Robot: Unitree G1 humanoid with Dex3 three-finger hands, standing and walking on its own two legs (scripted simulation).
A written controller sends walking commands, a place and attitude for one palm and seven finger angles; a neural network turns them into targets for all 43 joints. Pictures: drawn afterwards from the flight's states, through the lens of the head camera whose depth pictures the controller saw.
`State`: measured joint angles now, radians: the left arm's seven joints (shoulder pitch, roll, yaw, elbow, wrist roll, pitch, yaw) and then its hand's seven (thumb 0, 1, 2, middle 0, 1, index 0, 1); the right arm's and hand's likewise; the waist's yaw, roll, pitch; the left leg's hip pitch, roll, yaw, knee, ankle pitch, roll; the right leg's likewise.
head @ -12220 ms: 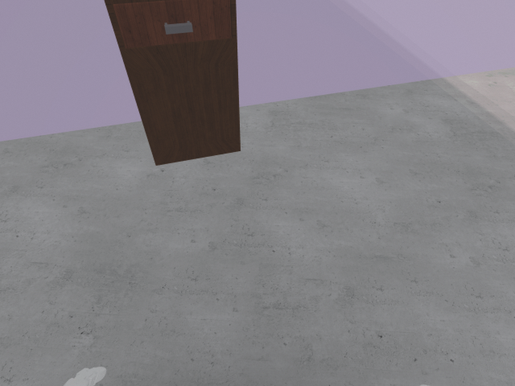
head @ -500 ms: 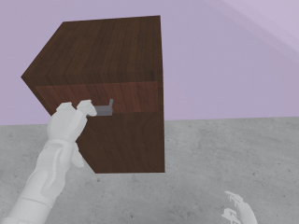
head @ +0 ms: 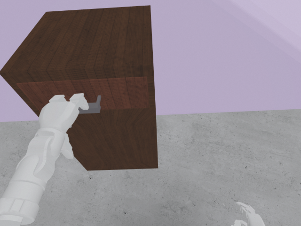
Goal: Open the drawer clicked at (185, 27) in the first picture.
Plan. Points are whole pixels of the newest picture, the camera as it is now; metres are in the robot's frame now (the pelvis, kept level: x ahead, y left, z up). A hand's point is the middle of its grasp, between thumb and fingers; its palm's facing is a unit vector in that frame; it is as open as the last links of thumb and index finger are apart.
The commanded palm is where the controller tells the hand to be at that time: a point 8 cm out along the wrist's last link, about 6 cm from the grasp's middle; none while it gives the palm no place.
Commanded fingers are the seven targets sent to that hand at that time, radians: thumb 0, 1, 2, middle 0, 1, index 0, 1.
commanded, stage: move the hooked fingers above the handle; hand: left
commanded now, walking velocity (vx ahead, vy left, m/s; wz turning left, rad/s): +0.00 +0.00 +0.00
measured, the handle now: (85, 103) +0.50 +0.30 -0.02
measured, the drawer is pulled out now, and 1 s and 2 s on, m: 0.00 0.00 0.00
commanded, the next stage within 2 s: none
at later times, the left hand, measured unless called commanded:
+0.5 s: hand (77, 110) +0.41 +0.27 +0.05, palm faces +0.00 -0.04 -1.00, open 13.8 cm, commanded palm +0.39 +0.28 +0.11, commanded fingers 0.00 -0.50 0.30 -0.30 -1.20 -0.30 -1.20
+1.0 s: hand (77, 101) +0.45 +0.29 +0.05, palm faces +0.00 -0.01 -1.00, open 13.8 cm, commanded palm +0.43 +0.29 +0.10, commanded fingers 0.00 -0.50 0.30 -0.30 -1.20 -0.30 -1.20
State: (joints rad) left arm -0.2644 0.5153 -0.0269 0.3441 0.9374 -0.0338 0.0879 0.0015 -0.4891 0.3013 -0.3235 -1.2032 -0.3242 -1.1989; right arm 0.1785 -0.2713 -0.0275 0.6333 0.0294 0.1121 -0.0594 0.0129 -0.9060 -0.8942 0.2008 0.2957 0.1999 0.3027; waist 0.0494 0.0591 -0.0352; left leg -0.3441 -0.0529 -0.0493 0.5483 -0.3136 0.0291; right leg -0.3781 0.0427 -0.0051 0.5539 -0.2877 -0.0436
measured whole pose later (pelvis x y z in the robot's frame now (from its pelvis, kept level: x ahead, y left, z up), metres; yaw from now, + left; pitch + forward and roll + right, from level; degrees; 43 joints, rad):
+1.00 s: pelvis +0.00 +0.02 -0.02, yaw -1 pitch +15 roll -1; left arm -0.70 0.56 0.02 0.89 1.05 -0.11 0.24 0.00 -0.49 0.30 -0.32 -1.20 -0.32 -1.20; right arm 0.31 -0.27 -0.05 0.67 0.02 0.13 -0.04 0.01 -0.91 -0.89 0.20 0.30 0.20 0.30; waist -0.05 0.04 -0.11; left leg -0.60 -0.06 -0.02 0.69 -0.36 0.05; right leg -0.62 0.04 0.01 0.66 -0.31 -0.02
